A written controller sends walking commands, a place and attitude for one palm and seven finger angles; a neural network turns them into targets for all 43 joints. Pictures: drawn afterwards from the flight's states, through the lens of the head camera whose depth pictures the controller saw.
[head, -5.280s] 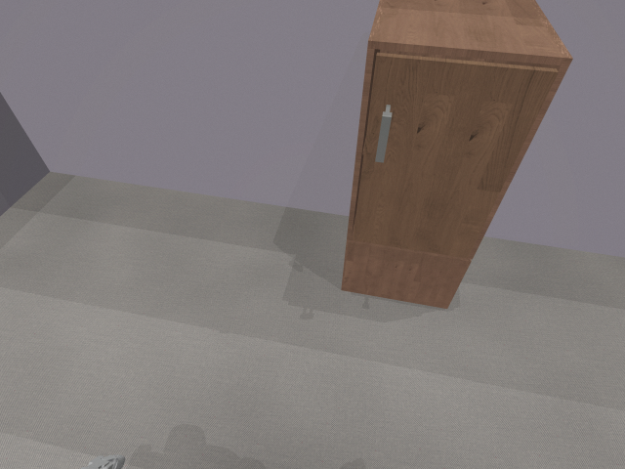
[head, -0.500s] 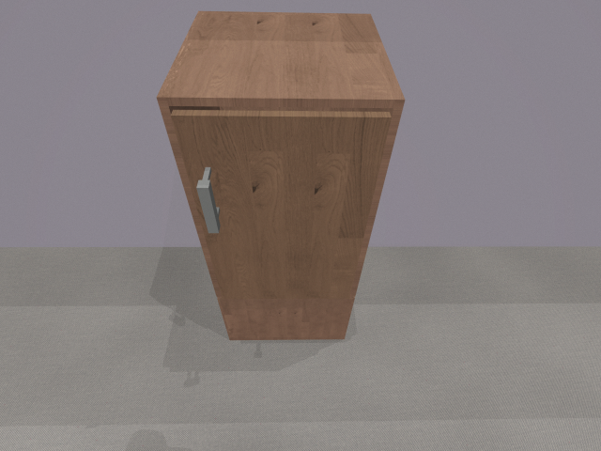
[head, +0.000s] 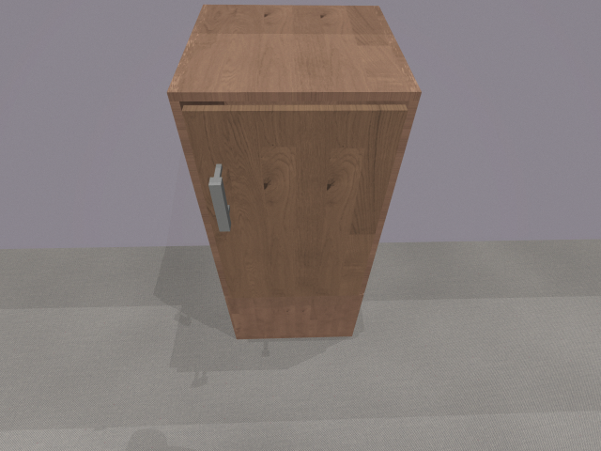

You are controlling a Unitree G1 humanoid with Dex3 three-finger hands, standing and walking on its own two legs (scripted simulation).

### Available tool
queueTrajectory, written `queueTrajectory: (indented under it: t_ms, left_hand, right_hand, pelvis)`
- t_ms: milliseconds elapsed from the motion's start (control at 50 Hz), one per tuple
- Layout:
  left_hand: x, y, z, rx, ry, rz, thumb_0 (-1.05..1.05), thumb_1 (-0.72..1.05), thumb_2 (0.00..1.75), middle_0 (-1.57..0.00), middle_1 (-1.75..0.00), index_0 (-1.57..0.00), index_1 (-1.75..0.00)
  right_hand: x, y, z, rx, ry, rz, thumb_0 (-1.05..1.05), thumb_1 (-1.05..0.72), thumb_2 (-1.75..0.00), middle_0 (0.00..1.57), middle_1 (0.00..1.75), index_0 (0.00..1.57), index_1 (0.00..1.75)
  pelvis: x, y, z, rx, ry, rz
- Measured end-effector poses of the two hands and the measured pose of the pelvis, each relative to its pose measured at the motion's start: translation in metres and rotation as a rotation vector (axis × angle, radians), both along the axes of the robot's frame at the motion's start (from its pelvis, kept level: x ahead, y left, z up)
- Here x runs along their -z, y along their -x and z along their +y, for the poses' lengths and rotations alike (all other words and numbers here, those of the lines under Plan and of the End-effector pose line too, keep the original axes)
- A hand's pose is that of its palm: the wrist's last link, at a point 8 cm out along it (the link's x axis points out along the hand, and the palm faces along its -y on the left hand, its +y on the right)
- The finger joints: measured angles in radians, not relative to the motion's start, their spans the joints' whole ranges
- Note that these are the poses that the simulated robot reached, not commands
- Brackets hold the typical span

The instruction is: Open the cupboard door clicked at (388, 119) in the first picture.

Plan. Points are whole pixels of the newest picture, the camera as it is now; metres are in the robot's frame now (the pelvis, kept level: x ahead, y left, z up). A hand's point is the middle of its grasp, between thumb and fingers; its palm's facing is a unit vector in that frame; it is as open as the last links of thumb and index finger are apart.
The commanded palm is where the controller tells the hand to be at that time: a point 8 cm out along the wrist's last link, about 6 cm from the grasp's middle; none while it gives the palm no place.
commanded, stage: look again from close up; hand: left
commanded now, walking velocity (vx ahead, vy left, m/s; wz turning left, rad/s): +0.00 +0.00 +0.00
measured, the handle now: (221, 198) +0.54 +0.18 -0.01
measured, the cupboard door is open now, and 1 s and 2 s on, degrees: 0 0 0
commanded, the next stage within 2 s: raise the hand with hooked fingers in 0.16 s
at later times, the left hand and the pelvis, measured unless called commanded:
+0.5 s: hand (156, 397) +0.19 +0.20 -0.01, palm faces +0.21 -0.98 -0.06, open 7.8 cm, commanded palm +0.11 +0.26 -0.05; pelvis -0.04 -0.01 -0.03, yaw +1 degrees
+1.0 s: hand (145, 406) +0.18 +0.22 -0.04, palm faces +0.05 -1.00 -0.04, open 10.5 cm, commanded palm +0.15 +0.27 -0.03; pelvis -0.06 -0.02 -0.08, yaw +1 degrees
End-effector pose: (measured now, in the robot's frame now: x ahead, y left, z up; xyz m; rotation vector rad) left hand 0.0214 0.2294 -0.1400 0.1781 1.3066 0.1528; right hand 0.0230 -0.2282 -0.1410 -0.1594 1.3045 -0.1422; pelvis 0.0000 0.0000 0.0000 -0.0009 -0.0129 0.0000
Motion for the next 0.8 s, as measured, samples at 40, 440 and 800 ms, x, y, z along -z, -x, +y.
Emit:
queueTrajectory:
  t_ms: [40, 440, 800]
  left_hand:
    - [-0.001, -0.002, 0.004, 0.004, -0.003, -0.003, 0.01, 0.90, 0.90, -0.20, -0.30, -0.20, -0.30]
    - [-0.121, -0.116, 0.019, -0.085, -0.048, -0.909, 0.02, 0.85, 0.87, -0.20, -0.34, -0.20, -0.33]
    - [-0.090, -0.083, 0.027, 0.060, 0.051, -1.305, 0.02, 0.46, 0.72, -0.23, -0.58, -0.23, -0.58]
  right_hand:
    - [-0.001, 0.000, 0.002, -0.003, 0.001, 0.002, 0.01, -0.94, -0.90, 0.20, 0.30, 0.20, 0.30]
    - [-0.030, -0.064, -0.010, -0.032, 0.055, -0.470, 0.01, -0.91, -0.90, 0.21, 0.30, 0.20, 0.30]
    - [0.004, -0.122, -0.030, -0.200, 0.107, -0.746, 0.01, -0.91, -0.90, 0.20, 0.30, 0.20, 0.30]
  pelvis:
    - [-0.001, 0.000, 0.002, 0.001, -0.002, 0.003]
    - [0.011, 0.021, 0.000, -0.032, -0.017, 0.079]
    - [0.100, 0.067, -0.033, -0.038, 0.052, 0.233]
